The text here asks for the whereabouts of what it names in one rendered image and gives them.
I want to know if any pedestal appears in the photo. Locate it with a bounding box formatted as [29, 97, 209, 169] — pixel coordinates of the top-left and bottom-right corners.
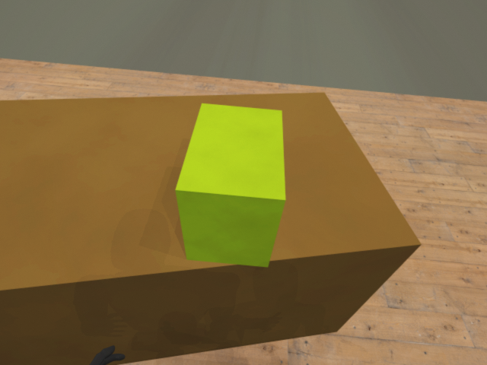
[0, 93, 421, 365]

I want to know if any robot left hand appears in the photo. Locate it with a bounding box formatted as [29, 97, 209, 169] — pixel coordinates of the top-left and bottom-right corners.
[90, 345, 125, 365]

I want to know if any carton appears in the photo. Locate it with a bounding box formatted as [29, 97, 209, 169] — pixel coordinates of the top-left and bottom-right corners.
[175, 103, 285, 268]

